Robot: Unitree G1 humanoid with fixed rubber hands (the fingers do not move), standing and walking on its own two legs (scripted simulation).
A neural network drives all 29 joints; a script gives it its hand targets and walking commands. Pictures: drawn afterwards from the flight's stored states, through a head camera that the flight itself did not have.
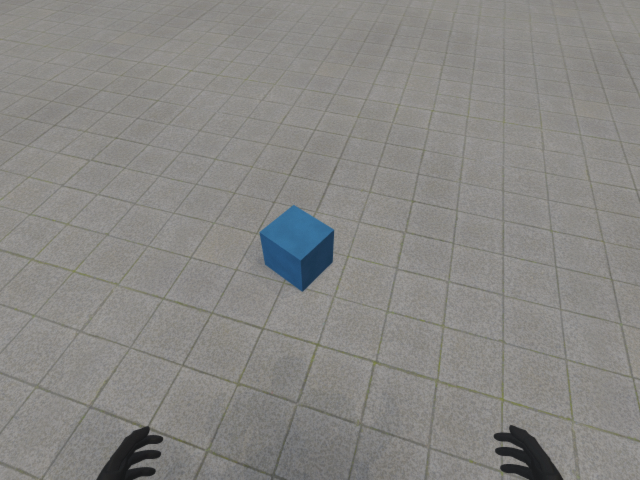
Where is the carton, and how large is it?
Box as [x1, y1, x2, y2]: [259, 205, 333, 291]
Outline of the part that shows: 293,205 259,232 265,264 302,291 332,261 333,229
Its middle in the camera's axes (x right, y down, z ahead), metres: -0.08 +0.04 +1.45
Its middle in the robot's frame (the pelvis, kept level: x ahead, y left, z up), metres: +0.98 +0.10 -0.66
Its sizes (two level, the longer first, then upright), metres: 0.198 0.182 0.195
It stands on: the floor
